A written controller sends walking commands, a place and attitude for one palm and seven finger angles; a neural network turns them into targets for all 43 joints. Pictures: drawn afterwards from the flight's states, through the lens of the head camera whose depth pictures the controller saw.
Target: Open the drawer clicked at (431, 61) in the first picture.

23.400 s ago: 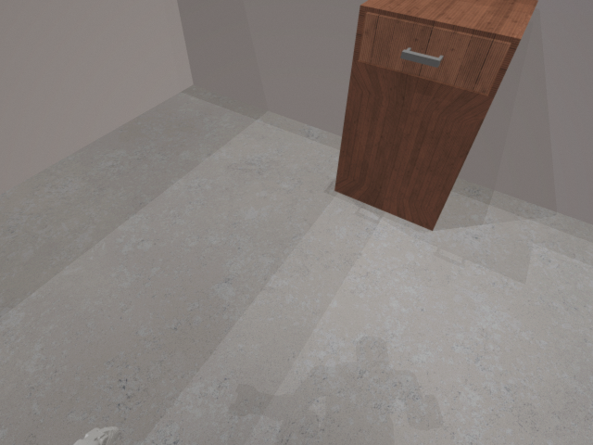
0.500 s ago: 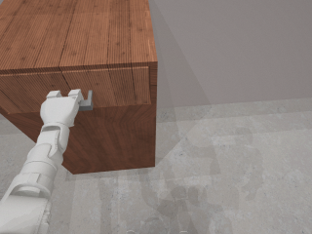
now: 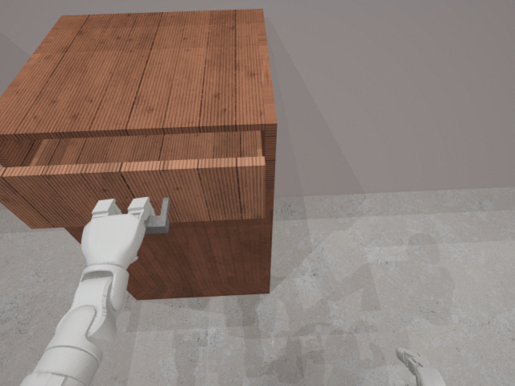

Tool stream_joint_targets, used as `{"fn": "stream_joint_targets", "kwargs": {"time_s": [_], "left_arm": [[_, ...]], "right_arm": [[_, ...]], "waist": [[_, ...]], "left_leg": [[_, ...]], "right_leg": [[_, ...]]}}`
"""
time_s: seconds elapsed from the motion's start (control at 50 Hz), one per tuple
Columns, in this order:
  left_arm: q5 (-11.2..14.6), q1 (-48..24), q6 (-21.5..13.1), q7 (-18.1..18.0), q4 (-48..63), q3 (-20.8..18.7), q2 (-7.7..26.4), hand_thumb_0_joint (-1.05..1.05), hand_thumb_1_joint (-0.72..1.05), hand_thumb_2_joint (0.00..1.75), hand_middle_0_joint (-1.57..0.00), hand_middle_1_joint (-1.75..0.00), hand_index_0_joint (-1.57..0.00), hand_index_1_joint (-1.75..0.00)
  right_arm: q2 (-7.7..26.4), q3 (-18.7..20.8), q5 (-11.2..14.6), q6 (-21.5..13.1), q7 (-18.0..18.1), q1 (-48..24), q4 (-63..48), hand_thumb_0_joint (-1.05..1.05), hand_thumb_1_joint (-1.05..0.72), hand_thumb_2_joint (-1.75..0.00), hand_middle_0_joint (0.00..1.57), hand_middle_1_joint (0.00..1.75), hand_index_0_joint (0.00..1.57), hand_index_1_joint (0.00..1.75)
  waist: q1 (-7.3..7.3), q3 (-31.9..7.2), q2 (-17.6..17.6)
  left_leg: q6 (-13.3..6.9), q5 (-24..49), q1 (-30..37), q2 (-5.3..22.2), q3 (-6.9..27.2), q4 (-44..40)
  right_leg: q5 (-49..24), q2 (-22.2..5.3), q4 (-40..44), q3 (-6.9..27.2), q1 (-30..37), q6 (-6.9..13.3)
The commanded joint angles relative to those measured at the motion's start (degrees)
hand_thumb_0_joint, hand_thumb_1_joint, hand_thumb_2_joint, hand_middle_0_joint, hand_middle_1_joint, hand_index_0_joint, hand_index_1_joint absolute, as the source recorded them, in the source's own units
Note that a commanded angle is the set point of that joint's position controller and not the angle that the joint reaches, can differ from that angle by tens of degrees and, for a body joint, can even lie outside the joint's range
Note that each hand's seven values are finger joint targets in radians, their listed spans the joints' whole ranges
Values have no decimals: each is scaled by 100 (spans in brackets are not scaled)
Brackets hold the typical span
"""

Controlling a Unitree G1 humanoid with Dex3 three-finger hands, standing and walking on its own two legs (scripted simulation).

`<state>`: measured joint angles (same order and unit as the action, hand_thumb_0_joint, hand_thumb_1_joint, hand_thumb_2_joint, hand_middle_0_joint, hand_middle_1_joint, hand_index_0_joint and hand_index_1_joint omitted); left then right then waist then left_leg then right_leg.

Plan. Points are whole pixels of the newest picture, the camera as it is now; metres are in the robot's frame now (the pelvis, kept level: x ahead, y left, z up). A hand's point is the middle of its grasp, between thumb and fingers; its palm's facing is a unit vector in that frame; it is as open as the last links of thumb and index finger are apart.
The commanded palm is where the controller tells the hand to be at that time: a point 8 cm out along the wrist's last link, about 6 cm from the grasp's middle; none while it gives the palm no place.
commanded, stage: pull the drawer open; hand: left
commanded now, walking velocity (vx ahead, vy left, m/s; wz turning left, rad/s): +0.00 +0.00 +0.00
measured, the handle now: (132, 215) +0.39 +0.24 +0.02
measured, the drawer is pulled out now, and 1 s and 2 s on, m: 0.08 0.20 0.30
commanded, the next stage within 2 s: none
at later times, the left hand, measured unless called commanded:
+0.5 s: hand (121, 289) +0.27 +0.23 -0.01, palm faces -0.01 -0.06 -1.00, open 5.7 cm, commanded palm +0.23 +0.24 +0.05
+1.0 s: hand (113, 325) +0.21 +0.23 +0.00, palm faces +0.00 -0.08 -1.00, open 5.7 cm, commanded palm +0.18 +0.24 +0.05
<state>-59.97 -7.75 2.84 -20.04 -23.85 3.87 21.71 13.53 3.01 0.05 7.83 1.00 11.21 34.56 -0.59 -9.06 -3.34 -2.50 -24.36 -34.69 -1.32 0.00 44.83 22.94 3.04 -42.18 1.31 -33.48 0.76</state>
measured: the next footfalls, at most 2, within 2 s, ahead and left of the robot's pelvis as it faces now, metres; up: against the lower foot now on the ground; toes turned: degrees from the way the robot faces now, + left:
none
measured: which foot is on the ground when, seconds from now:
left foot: down 0.00-1.00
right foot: down 0.00-1.00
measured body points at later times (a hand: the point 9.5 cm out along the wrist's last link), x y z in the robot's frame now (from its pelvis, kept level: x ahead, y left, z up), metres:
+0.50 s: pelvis -0.01 -0.02 +0.00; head +0.03 -0.03 +0.45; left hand +0.26 +0.23 +0.05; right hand +0.15 -0.26 -0.11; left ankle -0.03 +0.09 -0.71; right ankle -0.03 -0.12 -0.71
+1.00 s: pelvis -0.02 -0.02 +0.00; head +0.02 -0.04 +0.45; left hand +0.21 +0.23 +0.05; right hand +0.18 -0.26 -0.10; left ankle -0.03 +0.09 -0.71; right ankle -0.03 -0.12 -0.71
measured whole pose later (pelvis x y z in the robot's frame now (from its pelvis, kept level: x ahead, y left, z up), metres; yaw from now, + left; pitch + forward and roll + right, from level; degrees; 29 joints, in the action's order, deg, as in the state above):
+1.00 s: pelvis -0.02 -0.02 +0.00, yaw +0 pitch +10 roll +0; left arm -60.0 16.4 0.1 -22.8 -5.2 2.1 21.1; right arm 13.2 2.1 -1.2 5.6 1.4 6.7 34.0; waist 2.1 -7.7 -2.7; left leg -1.0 -24.2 -32.0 -0.9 -0.2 45.9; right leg 23.7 3.4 -45.6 1.3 -32.1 2.2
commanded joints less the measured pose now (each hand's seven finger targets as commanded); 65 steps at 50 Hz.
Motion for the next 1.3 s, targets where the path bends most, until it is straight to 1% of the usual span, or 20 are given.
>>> {"fn": "stream_joint_targets", "kwargs": {"time_s": [0.0, 0.12, 0.14, 0.18, 0.26, 0.34, 0.36, 0.4, 0.44, 0.5, 0.56, 0.64, 0.74, 0.8, 0.82, 0.9, 1.06, 1.1, 1.22, 1.28], "left_arm": [[23, -1073, 65, -246, 1257, -668, 1114, 0, 90, 90, -40, -135, -40, -135], [21, -556, -13, -258, 1459, -806, 1177, 0, 90, 90, -40, -135, -40, -135], [23, -505, -26, -259, 1532, -684, 1030, 0, 90, 90, -40, -135, -40, -135], [40, -291, -61, -275, 1682, -797, 1107, 0, 90, 90, -40, -135, -40, -135], [64, 213, -85, -330, 1883, -731, 945, 0, 90, 90, -40, -135, -40, -135], [27, -9, -110, -391, 2044, -737, 1010, 0, 90, 90, -40, -135, -40, -135], [27, 191, -99, -400, 1977, -723, 951, 0, 90, 90, -40, -135, -40, -135], [1, 247, -111, -430, 2082, -935, 1195, 0, 90, 90, -40, -135, -40, -135], [22, 243, -98, -432, 2053, -844, 1105, 0, 90, 90, -40, -135, -40, -135], [41, 561, -123, -435, 2190, -959, 1182, 0, 90, 90, -40, -135, -40, -135], [106, 836, -135, -421, 2138, -1016, 1179, 0, 90, 90, -40, -135, -40, -135], [125, 1210, -188, -454, 2456, -1032, 1122, 0, 90, 90, -40, -135, -40, -135], [133, 1624, -208, -486, 2561, -1096, 1090, 0, 90, 90, -40, -135, -40, -135], [97, 1846, -212, -537, 2796, -1087, 1058, 0, 90, 90, -40, -135, -40, -135], [81, 1797, -190, -551, 2740, -1030, 998, 0, 90, 90, -40, -135, -40, -135], [53, 2054, -203, -621, 3038, -1130, 1069, 0, 90, 90, -40, -135, -40, -135], [66, 2643, -157, -673, 3390, -916, 798, 0, 90, 90, -40, -135, -40, -135], [73, 2818, -156, -684, 3546, -1036, 916, 0, 90, 90, -40, -135, -40, -135], [51, 3170, -159, -715, 3693, -970, 829, 0, 90, 90, -40, -135, -40, -135], [104, 3494, -171, -726, 3862, -1053, 882, 0, 90, 90, -40, -135, -40, -135]], "right_arm": [[793, 233, -3, -192, 97, -115, -638, 0, -90, -90, 20, 30, 20, 30], [743, 186, -34, -244, 131, -322, -687, 0, -90, -90, 20, 30, 20, 30], [722, 178, -33, -253, 133, -366, -715, 0, -90, -90, 20, 30, 20, 30], [724, 183, -46, -280, 132, -410, -726, 0, -90, -90, 20, 30, 20, 30], [681, 169, -55, -335, 112, -521, -780, 0, -90, -90, 20, 30, 20, 30], [703, 149, -69, -352, 124, -604, -754, 0, -90, -90, 20, 30, 20, 30], [687, 167, -64, -367, 133, -583, -766, 0, -90, -90, 20, 30, 20, 30], [694, 147, -71, -368, 150, -650, -760, 0, -90, -90, 20, 30, 20, 30], [693, 129, -58, -372, 162, -687, -748, 0, -90, -90, 20, 30, 20, 30], [671, 136, -64, -387, 183, -757, -766, 0, -90, -90, 20, 30, 20, 30], [663, 138, -47, -410, 195, -770, -768, 0, -90, -90, 20, 30, 20, 30], [641, 126, -63, -443, 166, -880, -828, 0, -90, -90, 20, 30, 20, 30], [641, 102, -68, -468, 142, -982, -872, 0, -90, -90, 20, 30, 20, 30], [632, 101, -85, -481, 108, -1018, -917, 0, -90, -90, 20, 30, 20, 30], [626, 120, -72, -479, 112, -1006, -892, 0, -90, -90, 20, 30, 20, 30], [615, 99, -115, -494, 95, -1085, -933, 0, -90, -90, 20, 30, 20, 30], [580, 73, -124, -485, 29, -1154, -1026, 0, -90, -90, 20, 30, 20, 30], [576, 44, -136, -481, 13, -1169, -1053, 0, -90, -90, 20, 30, 20, 30], [552, 24, -139, -466, -25, -1156, -1101, 0, -90, -90, 20, 30, 20, 30], [564, -3, -155, -455, -43, -1177, -1169, 0, -90, -90, 20, 30, 20, 30]], "waist": [[136, -1630, 39], [240, -1559, 122], [237, -1531, 78], [289, -1571, -14], [317, -1495, 95], [261, -1362, 158], [272, -1289, 152], [356, -1401, 71], [305, -1250, 225], [394, -1368, 113], [391, -1157, 265], [473, -1261, 96], [482, -1041, 250], [520, -1073, 73], [446, -967, 151], [543, -1146, 34], [511, -910, 149], [572, -1069, 128], [527, -829, 71], [577, -920, 128]], "left_leg": [[81, 3376, 1458, 104, 97, -359], [87, 3152, 1304, 30, 52, -358], [82, 3099, 1301, 14, 35, -368], [100, 3187, 1335, 21, 63, -371], [82, 2945, 1270, -15, 15, -362], [81, 2488, 1144, -44, 16, -402], [75, 2416, 1123, -49, 12, -408], [88, 2340, 1118, -69, -5, -434], [73, 2137, 999, -95, -15, -433], [73, 2194, 1067, -109, -52, -431], [69, 2018, 900, -128, -37, -454], [81, 2099, 1029, -114, -51, -459], [86, 1935, 871, -131, -33, -453], [100, 2018, 985, -119, -26, -443], [91, 1918, 956, -110, -21, -415], [105, 1989, 1060, -114, -32, -384], [109, 1976, 1021, -95, 21, -301], [121, 2011, 1064, -92, 13, -285], [121, 1998, 1047, -72, 52, -210], [123, 2006, 1008, -88, 57, -188]], "right_leg": [[-2538, 11, 243, -265, 778, 174], [-2749, -12, 230, -197, 994, 182], [-2718, -17, 241, -204, 967, 181], [-2715, -17, 222, -190, 1012, 199], [-2785, -27, 243, -160, 1065, 188], [-2497, -32, 257, -146, 958, 185], [-2416, -24, 262, -163, 942, 193], [-2428, -42, 261, -97, 1053, 200], [-2392, -47, 302, -77, 1017, 182], [-2558, -65, 301, -3, 1160, 186], [-2514, -61, 313, -7, 1186, 178], [-2488, -64, 308, -2, 1172, 189], [-2427, -66, 297, 20, 1110, 181], [-2348, -64, 257, -6, 1043, 203], [-2223, -42, 269, -13, 948, 202], [-2287, -64, 225, 21, 984, 213], [-2194, -45, 146, -29, 773, 216], [-2205, -59, 114, -17, 826, 215], [-2090, -32, 66, -29, 619, 226], [-2190, -44, 53, -8, 717, 229]]}}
